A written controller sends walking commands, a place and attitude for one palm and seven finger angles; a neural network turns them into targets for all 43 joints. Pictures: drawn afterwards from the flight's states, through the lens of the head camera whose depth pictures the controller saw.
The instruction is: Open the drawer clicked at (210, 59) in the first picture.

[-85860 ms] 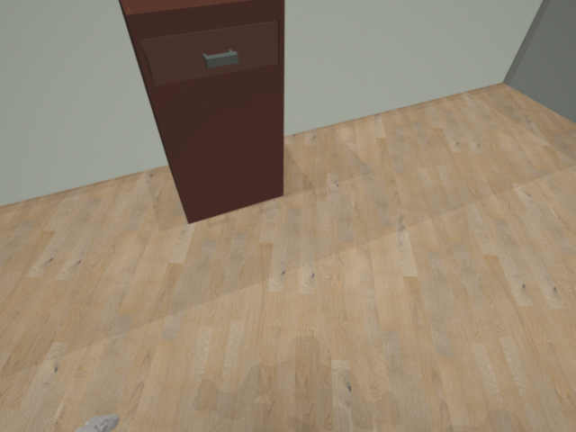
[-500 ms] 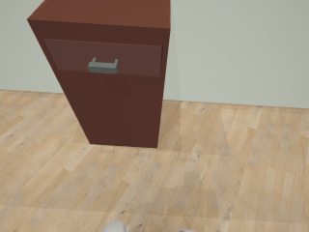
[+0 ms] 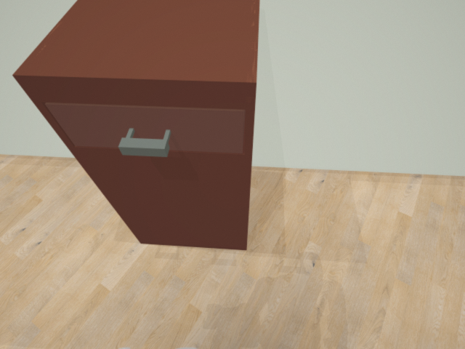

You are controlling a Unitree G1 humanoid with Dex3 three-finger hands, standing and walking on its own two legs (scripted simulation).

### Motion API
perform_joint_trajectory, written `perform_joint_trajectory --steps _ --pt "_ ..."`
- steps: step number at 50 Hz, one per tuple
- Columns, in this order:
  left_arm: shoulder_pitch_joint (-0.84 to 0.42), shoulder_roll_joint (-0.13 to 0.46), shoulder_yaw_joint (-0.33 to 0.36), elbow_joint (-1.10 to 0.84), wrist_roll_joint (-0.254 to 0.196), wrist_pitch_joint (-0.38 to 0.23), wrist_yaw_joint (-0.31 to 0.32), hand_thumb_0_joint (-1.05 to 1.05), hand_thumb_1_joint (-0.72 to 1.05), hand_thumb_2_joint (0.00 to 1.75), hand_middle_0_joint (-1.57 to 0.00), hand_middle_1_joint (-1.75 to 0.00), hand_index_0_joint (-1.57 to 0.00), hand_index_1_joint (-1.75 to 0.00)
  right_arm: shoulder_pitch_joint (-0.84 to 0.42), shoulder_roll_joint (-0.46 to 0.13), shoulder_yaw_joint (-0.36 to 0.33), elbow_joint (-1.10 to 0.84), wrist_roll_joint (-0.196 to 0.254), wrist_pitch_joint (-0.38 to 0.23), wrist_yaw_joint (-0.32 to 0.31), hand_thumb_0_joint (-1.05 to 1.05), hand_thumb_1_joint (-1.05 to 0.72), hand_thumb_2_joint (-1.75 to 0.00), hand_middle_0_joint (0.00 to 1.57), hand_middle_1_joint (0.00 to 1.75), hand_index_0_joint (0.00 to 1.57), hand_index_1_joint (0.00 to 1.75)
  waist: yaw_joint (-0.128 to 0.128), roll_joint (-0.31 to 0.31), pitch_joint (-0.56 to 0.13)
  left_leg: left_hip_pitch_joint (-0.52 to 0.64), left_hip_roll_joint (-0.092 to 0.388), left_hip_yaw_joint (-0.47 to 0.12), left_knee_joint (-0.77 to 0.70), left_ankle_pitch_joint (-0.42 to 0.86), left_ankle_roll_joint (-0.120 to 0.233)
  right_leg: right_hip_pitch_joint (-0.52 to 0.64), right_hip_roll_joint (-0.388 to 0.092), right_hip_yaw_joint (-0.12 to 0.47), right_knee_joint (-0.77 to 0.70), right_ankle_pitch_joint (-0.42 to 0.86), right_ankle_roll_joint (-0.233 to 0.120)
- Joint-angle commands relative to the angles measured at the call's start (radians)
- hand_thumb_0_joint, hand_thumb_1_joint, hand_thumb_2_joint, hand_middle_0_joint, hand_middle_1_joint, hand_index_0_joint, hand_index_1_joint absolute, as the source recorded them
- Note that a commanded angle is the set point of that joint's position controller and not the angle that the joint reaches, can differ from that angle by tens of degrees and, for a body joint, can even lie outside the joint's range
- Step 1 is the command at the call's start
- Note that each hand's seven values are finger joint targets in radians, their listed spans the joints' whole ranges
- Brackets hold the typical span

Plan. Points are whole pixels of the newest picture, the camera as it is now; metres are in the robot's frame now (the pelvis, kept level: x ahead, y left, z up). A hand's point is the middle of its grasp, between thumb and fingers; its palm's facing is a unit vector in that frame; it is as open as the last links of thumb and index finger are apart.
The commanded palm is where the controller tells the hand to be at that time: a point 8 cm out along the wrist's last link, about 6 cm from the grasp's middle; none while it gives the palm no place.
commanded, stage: come to a stop and stand still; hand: left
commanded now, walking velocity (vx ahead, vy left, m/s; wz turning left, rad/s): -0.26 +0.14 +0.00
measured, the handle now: (147, 140) +0.54 +0.22 -0.01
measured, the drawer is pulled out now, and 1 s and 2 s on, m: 0.00 0.00 0.00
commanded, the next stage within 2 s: look again from close up in 0.94 s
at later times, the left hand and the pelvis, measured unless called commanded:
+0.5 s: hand out of the picture +0.04 +0.18 -0.16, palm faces -0.05 -0.95 -0.30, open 7.4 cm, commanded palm none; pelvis -0.01 -0.02 +0.00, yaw -4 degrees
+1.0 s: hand out of the picture -0.01 +0.19 -0.17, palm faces -0.09 -0.97 -0.21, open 7.4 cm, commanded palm none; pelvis -0.03 +0.00 +0.00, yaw -5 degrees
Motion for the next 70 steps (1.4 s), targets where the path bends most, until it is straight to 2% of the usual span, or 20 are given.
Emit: perform_joint_trajectory --steps 1,3,4,5,6,7,11,16,17,19,20,21,23,26,29,32,34,39,44,70 --pt "0.079 0.215 0.052 -0.034 -0.002 0.015 0.024 0.00 0.90 0.90 -0.20 -0.30 -0.20 -0.30 0.044 -0.060 -0.015 -0.054 -0.002 -0.001 0.001 0.00 -0.90 -0.90 0.20 0.30 0.20 0.30 0.037 -0.176 -0.151 -0.092 -0.011 -0.002 -0.102 0.061 -0.008 0.284 -0.281 0.201 -0.090 1.126 -0.153" --pt "0.046 0.212 0.055 -0.045 -0.012 0.021 0.024 0.00 0.90 0.90 -0.20 -0.30 -0.20 -0.30 0.079 -0.067 -0.018 -0.041 -0.008 -0.002 0.004 0.00 -0.90 -0.90 0.20 0.30 0.20 0.30 0.013 -0.116 -0.201 0.020 -0.006 0.011 -0.281 0.303 -0.009 0.253 -0.245 0.176 -0.036 0.945 -0.108" --pt "0.036 0.196 0.048 -0.057 -0.018 0.025 0.022 0.00 0.90 0.90 -0.20 -0.30 -0.20 -0.30 0.094 -0.094 -0.020 -0.039 -0.014 -0.007 0.003 0.00 -0.90 -0.90 0.20 0.30 0.20 0.30 0.004 -0.058 -0.219 0.130 0.038 -0.009 -0.345 0.574 0.007 0.167 -0.205 0.140 -0.004 0.772 -0.063" --pt "0.048 0.153 0.040 -0.075 -0.023 0.032 0.018 0.00 0.90 0.90 -0.20 -0.30 -0.20 -0.30 0.093 -0.154 -0.029 -0.057 -0.024 -0.012 -0.001 0.00 -0.90 -0.90 0.20 0.30 0.20 0.30 0.012 0.117 -0.241 0.219 0.189 -0.170 -0.351 0.938 0.080 0.034 -0.101 0.066 0.067 0.439 0.005" --pt "0.039 0.116 0.025 -0.087 -0.026 0.038 0.018 0.00 0.90 0.90 -0.20 -0.30 -0.20 -0.30 0.087 -0.195 -0.036 -0.075 -0.028 -0.009 -0.003 0.00 -0.90 -0.90 0.20 0.30 0.20 0.30 0.003 0.234 -0.227 0.218 0.315 -0.265 -0.396 1.206 0.195 -0.047 -0.007 0.043 0.225 -0.124 0.035" --pt "0.039 0.111 0.019 -0.082 -0.017 0.046 0.021 0.00 0.90 0.90 -0.20 -0.30 -0.20 -0.30 0.069 -0.199 -0.037 -0.084 -0.032 -0.008 -0.003 0.00 -0.90 -0.90 0.20 0.30 0.20 0.30 -0.001 0.198 -0.219 0.184 0.328 -0.222 -0.395 1.105 0.248 -0.050 0.019 0.114 0.393 -0.315 0.023" --pt "0.032 0.102 0.024 -0.071 -0.009 0.063 0.005 0.00 0.90 0.90 -0.20 -0.30 -0.20 -0.30 -0.018 -0.160 -0.023 -0.110 -0.036 -0.012 -0.023 0.00 -0.90 -0.90 0.20 0.30 0.20 0.30 0.027 0.156 -0.129 0.176 0.253 -0.144 -0.362 1.024 0.231 -0.140 0.020 0.150 0.420 -0.235 0.034" --pt "0.086 0.103 0.010 -0.068 -0.006 0.041 -0.002 0.00 0.90 0.90 -0.20 -0.30 -0.20 -0.30 -0.006 -0.186 -0.032 -0.105 -0.026 -0.018 -0.009 0.00 -0.90 -0.90 0.20 0.30 0.20 0.30 0.028 0.105 -0.205 0.214 0.200 -0.098 -0.317 0.865 0.162 0.034 0.030 0.067 -0.010 -0.029 0.035" --pt "0.120 0.124 0.011 -0.059 -0.002 0.032 -0.001 0.00 0.90 0.90 -0.20 -0.30 -0.20 -0.30 -0.020 -0.176 -0.032 -0.106 -0.017 -0.019 -0.004 0.00 -0.90 -0.90 0.20 0.30 0.20 0.30 0.045 0.056 -0.207 0.191 0.154 -0.070 -0.267 0.751 0.118 0.084 0.017 0.098 -0.157 0.142 0.030" --pt "0.103 0.235 0.022 -0.060 0.005 0.015 0.006 0.00 0.90 0.90 -0.20 -0.30 -0.20 -0.30 -0.038 -0.092 -0.015 -0.140 -0.001 -0.011 0.010 0.00 -0.90 -0.90 0.20 0.30 0.20 0.30 0.021 -0.238 -0.154 0.014 0.004 0.009 -0.179 0.190 0.020 0.113 -0.251 0.389 -0.263 0.507 -0.071" --pt "0.159 0.187 0.002 -0.092 0.015 -0.006 0.044 0.00 0.90 0.90 -0.20 -0.30 -0.20 -0.30 -0.101 -0.131 -0.025 -0.216 -0.006 -0.048 0.014 0.00 -0.90 -0.90 0.20 0.30 0.20 0.30 0.044 -0.152 -0.238 -0.032 -0.015 0.027 -0.115 0.130 0.002 0.239 -0.210 0.435 -0.115 1.059 -0.036" --pt "0.161 0.244 0.001 -0.134 0.008 -0.024 0.036 0.00 0.90 0.90 -0.20 -0.30 -0.20 -0.30 -0.101 -0.076 -0.013 -0.234 -0.001 -0.041 0.034 0.00 -0.90 -0.90 0.20 0.30 0.20 0.30 0.055 -0.206 -0.280 -0.120 -0.035 0.012 -0.026 0.117 0.032 0.292 -0.208 0.364 -0.070 1.011 -0.064" --pt "0.178 0.194 0.012 -0.121 0.001 -0.035 0.043 0.00 0.90 0.90 -0.20 -0.30 -0.20 -0.30 -0.126 -0.078 -0.010 -0.236 -0.005 -0.028 0.035 0.00 -0.90 -0.90 0.20 0.30 0.20 0.30 0.060 -0.295 -0.270 -0.217 -0.039 -0.016 0.091 0.099 0.056 0.374 -0.183 0.341 -0.058 1.071 -0.091" --pt "0.173 0.182 -0.003 -0.149 0.010 -0.027 0.043 0.00 0.90 0.90 -0.20 -0.30 -0.20 -0.30 -0.122 -0.060 0.001 -0.244 0.000 -0.031 0.027 0.00 -0.90 -0.90 0.20 0.30 0.20 0.30 0.040 -0.171 -0.182 -0.144 -0.044 -0.025 -0.002 0.091 0.056 0.238 -0.175 0.309 -0.079 0.950 -0.134" --pt "0.128 0.176 -0.020 -0.159 -0.004 -0.010 0.037 0.00 0.90 0.90 -0.20 -0.30 -0.20 -0.30 0.015 -0.064 0.005 -0.180 -0.006 -0.036 0.024 0.00 -0.90 -0.90 0.20 0.30 0.20 0.30 -0.018 -0.102 -0.147 0.122 -0.048 -0.020 -0.252 0.328 0.061 0.024 -0.097 0.245 -0.059 0.529 -0.068" --pt "0.179 0.130 -0.029 -0.148 -0.005 0.009 0.030 0.00 0.90 0.90 -0.20 -0.30 -0.20 -0.30 0.003 -0.138 0.004 -0.181 -0.021 -0.047 0.019 0.00 -0.90 -0.90 0.20 0.30 0.20 0.30 0.028 0.047 -0.059 0.051 0.117 -0.176 -0.328 0.408 0.137 -0.056 0.003 0.187 -0.112 0.033 -0.006" --pt "0.170 0.139 -0.034 -0.127 -0.004 0.008 0.022 0.00 0.90 0.90 -0.20 -0.30 -0.20 -0.30 -0.034 -0.129 0.014 -0.169 -0.021 -0.047 0.016 0.00 -0.90 -0.90 0.20 0.30 0.20 0.30 0.031 0.103 -0.011 -0.018 0.080 -0.174 -0.364 0.264 0.125 -0.025 0.005 0.194 -0.134 0.014 -0.011" --pt "0.182 0.144 -0.040 -0.107 -0.003 0.005 0.009 0.00 0.90 0.90 -0.20 -0.30 -0.20 -0.30 0.002 -0.125 0.024 -0.149 -0.021 -0.049 0.016 0.00 -0.90 -0.90 0.20 0.30 0.20 0.30 0.025 0.001 -0.035 -0.017 0.051 -0.146 -0.385 0.123 0.102 -0.020 -0.011 0.234 -0.186 -0.057 -0.025" --pt "0.193 0.134 -0.041 -0.090 -0.004 -0.001 0.004 0.00 0.90 0.90 -0.20 -0.30 -0.20 -0.30 0.030 -0.125 0.028 -0.119 -0.018 -0.060 0.015 0.00 -0.90 -0.90 0.20 0.30 0.20 0.30 0.028 -0.012 -0.094 0.006 0.060 -0.150 -0.392 0.164 0.106 0.016 -0.017 0.227 -0.176 -0.012 -0.023" --pt "0.228 0.100 -0.051 0.029 -0.005 -0.004 0.012 0.00 0.90 0.90 -0.20 -0.30 -0.20 -0.30 0.068 -0.102 0.037 0.004 -0.009 -0.079 0.000 0.00 -0.90 -0.90 0.20 0.30 0.20 0.30 0.030 -0.025 -0.095 0.104 0.071 -0.112 -0.374 0.449 0.108 0.040 -0.037 0.216 -0.151 0.189 -0.008"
